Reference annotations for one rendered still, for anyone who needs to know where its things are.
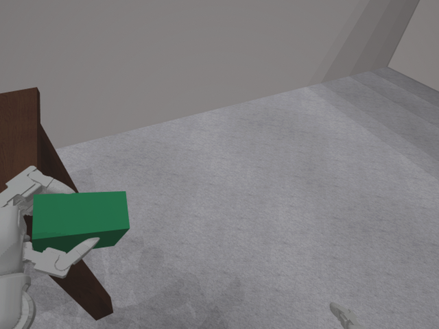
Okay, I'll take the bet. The robot left hand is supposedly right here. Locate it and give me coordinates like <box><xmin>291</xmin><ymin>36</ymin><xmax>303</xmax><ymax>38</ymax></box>
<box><xmin>0</xmin><ymin>166</ymin><xmax>100</xmax><ymax>278</ymax></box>

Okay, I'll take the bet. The table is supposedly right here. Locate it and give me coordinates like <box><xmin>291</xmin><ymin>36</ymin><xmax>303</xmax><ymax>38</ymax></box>
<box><xmin>0</xmin><ymin>87</ymin><xmax>113</xmax><ymax>321</ymax></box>

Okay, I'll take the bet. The robot right hand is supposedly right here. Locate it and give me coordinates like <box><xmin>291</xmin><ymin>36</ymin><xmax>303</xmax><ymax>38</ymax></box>
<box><xmin>330</xmin><ymin>302</ymin><xmax>366</xmax><ymax>329</ymax></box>

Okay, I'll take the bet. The robot left forearm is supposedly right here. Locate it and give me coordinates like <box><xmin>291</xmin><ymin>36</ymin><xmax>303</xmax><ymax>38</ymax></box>
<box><xmin>0</xmin><ymin>273</ymin><xmax>36</xmax><ymax>329</ymax></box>

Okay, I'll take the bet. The sponge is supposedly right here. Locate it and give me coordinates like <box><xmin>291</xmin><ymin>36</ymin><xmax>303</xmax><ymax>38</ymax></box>
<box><xmin>32</xmin><ymin>191</ymin><xmax>130</xmax><ymax>253</ymax></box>

